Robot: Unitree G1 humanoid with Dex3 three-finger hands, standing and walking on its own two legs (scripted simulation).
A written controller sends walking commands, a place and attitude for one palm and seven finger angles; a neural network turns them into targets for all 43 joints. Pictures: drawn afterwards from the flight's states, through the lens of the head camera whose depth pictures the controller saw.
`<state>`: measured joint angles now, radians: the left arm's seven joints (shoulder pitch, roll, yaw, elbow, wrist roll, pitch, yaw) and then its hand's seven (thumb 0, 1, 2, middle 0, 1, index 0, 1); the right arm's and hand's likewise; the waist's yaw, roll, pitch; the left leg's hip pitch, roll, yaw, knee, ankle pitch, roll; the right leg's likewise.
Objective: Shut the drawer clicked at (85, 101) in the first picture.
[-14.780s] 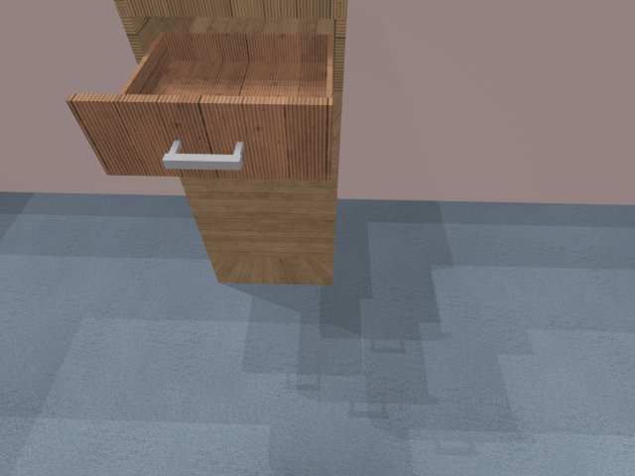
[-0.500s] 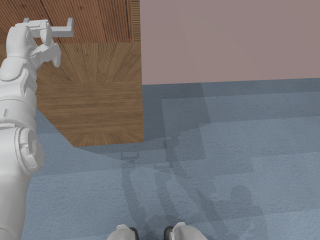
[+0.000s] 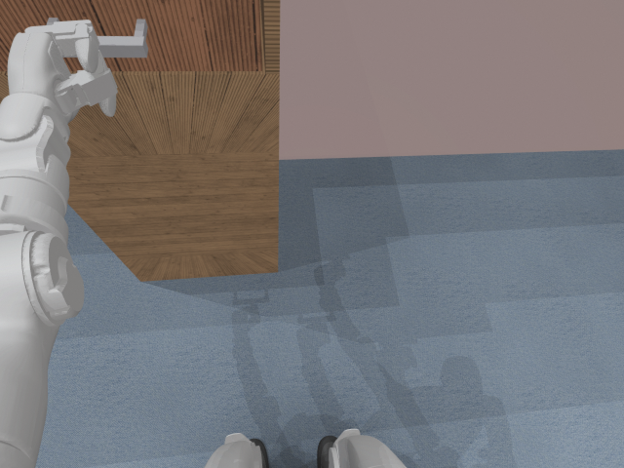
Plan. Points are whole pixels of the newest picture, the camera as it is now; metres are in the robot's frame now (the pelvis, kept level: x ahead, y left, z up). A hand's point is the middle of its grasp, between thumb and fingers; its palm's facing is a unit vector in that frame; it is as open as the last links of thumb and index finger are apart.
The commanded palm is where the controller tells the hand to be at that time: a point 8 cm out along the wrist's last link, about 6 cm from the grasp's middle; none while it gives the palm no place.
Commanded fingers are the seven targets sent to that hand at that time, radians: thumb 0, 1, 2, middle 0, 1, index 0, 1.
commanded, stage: pull the fist back off the drawer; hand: left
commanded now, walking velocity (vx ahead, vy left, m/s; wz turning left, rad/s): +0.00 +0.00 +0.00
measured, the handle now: (96, 36) +0.62 +0.20 +0.13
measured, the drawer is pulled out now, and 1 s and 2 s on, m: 0.00 0.00 0.00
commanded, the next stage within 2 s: draw the hand back to the body in 0.58 s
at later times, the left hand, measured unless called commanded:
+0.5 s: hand (121, 78) +0.54 +0.16 +0.14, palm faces -0.02 -1.00 +0.01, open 3.3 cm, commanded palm +0.51 +0.21 +0.14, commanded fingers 0.00 0.90 0.90 -1.40 -1.60 -1.40 -1.60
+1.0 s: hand (78, 146) +0.44 +0.19 +0.14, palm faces +0.00 -1.00 +0.00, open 3.3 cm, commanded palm +0.41 +0.24 +0.16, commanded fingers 0.00 0.90 0.90 -1.40 -1.60 -1.40 -1.60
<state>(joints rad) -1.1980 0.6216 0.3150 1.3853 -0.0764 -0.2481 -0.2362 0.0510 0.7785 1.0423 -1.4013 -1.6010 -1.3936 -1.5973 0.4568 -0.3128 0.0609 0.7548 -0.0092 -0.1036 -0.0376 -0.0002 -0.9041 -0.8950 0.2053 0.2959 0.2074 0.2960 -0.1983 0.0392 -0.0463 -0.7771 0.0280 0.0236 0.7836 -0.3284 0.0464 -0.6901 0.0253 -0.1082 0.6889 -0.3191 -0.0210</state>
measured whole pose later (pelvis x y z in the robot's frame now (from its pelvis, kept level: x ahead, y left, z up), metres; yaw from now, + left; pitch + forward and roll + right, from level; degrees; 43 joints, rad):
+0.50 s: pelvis +0.01 +0.00 +0.00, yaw -2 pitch +17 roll -3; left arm -1.02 0.53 0.39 1.22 -0.08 -0.27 -0.23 0.04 0.88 0.94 -1.40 -1.60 -1.39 -1.60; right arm 0.48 -0.29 0.04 0.69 -0.01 -0.02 0.01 0.00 -0.90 -0.90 0.20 0.30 0.21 0.30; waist -0.18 0.04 -0.09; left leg -0.71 0.04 0.06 0.78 -0.36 0.05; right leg -0.65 0.04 -0.07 0.69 -0.34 -0.02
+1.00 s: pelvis +0.04 -0.01 +0.02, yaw -2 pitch +8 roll -1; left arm -0.47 0.38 0.34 0.65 -0.23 -0.11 -0.29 0.02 0.90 0.90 -1.40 -1.60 -1.39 -1.60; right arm 0.36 -0.29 0.02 0.60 0.06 0.02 -0.02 0.01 -0.91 -0.90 0.20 0.30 0.20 0.30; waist -0.05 0.05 -0.10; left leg -0.43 0.03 0.07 0.64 -0.35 0.03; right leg -0.38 0.04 -0.05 0.58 -0.34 -0.03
